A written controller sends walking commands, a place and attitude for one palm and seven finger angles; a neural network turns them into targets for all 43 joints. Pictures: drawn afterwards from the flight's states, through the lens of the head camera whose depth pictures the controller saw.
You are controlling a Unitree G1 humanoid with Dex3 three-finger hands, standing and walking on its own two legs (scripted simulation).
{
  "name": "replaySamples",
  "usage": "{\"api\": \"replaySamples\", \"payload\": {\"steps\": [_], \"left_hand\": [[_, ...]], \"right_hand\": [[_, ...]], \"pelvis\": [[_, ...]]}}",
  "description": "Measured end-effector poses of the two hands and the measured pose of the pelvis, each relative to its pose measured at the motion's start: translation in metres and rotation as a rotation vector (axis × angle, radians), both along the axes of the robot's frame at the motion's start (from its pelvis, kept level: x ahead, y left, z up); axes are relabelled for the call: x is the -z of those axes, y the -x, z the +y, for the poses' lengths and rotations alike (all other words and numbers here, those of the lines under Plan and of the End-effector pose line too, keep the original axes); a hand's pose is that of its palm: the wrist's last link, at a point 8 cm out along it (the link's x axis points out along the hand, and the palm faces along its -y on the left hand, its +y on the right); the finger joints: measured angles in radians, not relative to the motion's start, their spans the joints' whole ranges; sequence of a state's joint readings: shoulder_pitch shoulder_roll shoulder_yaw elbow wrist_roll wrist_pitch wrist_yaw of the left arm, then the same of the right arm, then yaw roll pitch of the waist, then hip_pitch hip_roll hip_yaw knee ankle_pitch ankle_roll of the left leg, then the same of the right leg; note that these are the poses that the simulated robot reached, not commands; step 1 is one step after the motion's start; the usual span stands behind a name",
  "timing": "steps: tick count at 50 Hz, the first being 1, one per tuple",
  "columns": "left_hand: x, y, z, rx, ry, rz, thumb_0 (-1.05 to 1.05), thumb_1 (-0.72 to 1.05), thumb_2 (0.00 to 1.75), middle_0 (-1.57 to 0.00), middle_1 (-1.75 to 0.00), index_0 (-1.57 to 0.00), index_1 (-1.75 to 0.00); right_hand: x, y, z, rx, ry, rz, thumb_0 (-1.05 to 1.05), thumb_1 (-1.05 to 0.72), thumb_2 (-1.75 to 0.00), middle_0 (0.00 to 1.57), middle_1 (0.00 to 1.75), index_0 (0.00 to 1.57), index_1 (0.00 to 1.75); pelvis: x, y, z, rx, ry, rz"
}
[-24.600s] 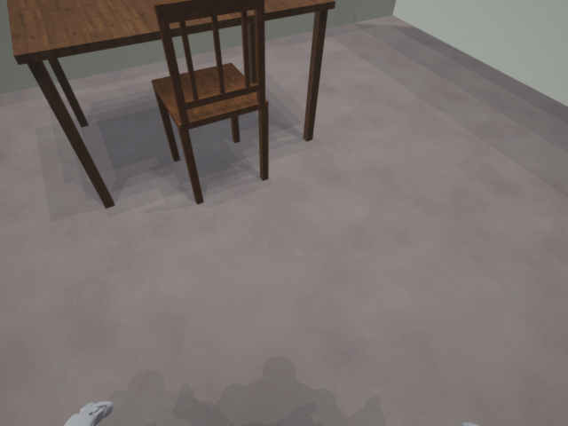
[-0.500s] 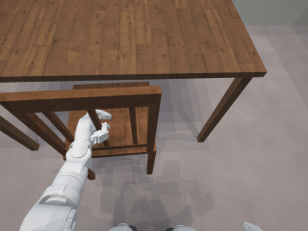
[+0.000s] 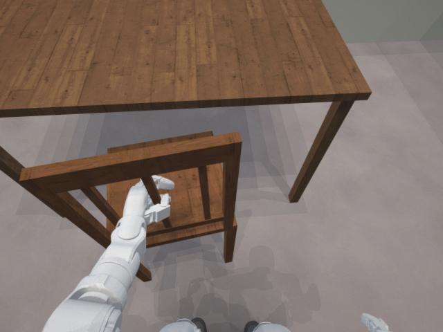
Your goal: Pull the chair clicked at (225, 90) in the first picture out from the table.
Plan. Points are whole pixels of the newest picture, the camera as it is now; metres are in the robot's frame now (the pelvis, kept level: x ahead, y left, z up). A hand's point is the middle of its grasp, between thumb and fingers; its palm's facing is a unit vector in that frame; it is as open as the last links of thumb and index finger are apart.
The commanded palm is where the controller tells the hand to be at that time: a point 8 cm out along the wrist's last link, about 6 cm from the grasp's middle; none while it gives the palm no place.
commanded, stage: step backward, pulling the chair out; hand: left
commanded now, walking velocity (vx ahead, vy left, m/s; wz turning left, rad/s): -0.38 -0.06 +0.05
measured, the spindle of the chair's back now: (158, 203) +0.39 +0.14 -0.09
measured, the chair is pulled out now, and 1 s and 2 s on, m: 0.12 0.22 0.34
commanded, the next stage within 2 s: none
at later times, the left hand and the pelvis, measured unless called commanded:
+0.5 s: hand (161, 235) +0.30 +0.12 -0.06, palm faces +0.04 -0.98 -0.18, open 4.9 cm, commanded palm +0.29 +0.18 -0.06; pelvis -0.06 +0.00 +0.00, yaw +2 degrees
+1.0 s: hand (156, 261) +0.25 +0.12 -0.06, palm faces -0.06 -0.98 -0.18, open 4.8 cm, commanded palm +0.23 +0.18 -0.06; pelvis -0.12 +0.02 -0.01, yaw +0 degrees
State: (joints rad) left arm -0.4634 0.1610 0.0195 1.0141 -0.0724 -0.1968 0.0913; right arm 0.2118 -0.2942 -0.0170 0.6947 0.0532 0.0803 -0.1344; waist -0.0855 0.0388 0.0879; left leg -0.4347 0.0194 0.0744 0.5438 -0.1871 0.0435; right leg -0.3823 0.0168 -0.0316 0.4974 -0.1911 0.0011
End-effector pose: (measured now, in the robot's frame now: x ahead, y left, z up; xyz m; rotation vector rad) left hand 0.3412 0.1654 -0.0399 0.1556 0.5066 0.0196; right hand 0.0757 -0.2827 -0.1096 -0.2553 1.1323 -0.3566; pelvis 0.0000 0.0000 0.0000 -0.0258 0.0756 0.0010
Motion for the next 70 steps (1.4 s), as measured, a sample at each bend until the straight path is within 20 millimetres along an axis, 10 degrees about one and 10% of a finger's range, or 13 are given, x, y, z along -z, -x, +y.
{"api": "replaySamples", "payload": {"steps": [14,29,43,70], "left_hand": [[0.000,0.046,0.005,-0.041,-0.020,-0.020,0.01,0.75,0.83,-0.31,-1.17,-0.50,-1.44],[0.000,0.059,0.006,0.004,-0.021,-0.022,0.01,0.75,0.82,-0.30,-1.21,-0.50,-1.44],[0.002,0.087,0.009,0.043,-0.026,-0.071,0.00,0.76,0.81,-0.28,-1.24,-0.50,-1.44],[-0.001,0.141,0.016,0.048,-0.019,-0.057,0.01,0.77,0.81,-0.26,-1.22,-0.50,-1.44]], "right_hand": [[0.022,0.027,0.030,-0.084,-0.106,-0.070,0.00,-0.91,-0.89,0.20,0.30,0.21,0.30],[0.016,0.069,0.006,-0.104,0.012,0.026,0.00,-0.91,-0.89,0.20,0.30,0.20,0.30],[0.025,0.091,0.059,-0.048,-0.138,-0.030,0.00,-0.91,-0.89,0.20,0.30,0.21,0.30],[0.009,0.155,0.035,-0.034,-0.008,-0.022,0.00,-0.91,-0.89,0.20,0.30,0.20,0.30]], "pelvis": [[0.010,0.041,-0.012,0.004,-0.013,-0.065],[0.008,0.068,0.013,-0.070,-0.033,0.013],[0.014,0.096,0.012,-0.006,-0.030,-0.039],[0.009,0.161,0.028,-0.007,-0.025,-0.044]]}}
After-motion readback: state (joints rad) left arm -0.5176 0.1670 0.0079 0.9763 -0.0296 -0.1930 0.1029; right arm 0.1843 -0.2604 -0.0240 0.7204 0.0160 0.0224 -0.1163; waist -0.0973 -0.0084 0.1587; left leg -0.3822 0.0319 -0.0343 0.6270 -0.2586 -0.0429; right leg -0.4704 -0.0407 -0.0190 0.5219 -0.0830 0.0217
